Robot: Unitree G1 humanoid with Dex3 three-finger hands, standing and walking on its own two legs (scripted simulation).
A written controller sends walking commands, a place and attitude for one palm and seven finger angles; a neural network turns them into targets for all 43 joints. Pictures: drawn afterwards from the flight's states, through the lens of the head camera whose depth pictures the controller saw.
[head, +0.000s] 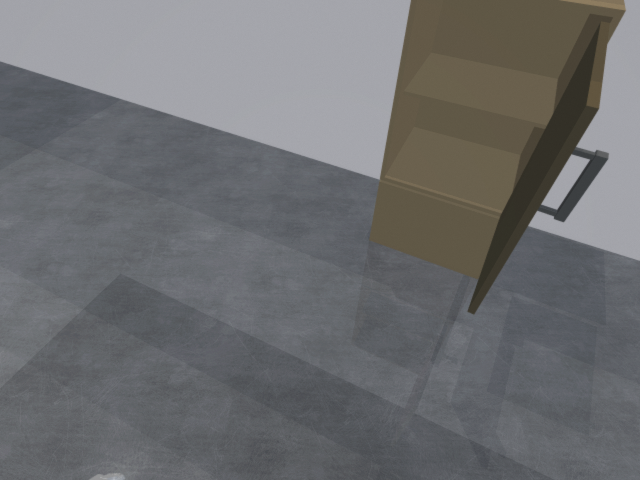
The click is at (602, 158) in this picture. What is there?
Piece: cupboard door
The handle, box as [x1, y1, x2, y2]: [537, 147, 608, 221]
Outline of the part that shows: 608,153 598,150 592,152 576,147 572,154 589,158 590,160 556,210 543,205 540,205 537,210 553,215 555,219 563,221 607,159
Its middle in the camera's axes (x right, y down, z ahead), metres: +0.46 -0.10 +0.72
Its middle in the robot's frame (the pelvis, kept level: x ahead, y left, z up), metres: +0.64 -0.43 +0.02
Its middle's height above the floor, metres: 0.79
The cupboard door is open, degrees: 87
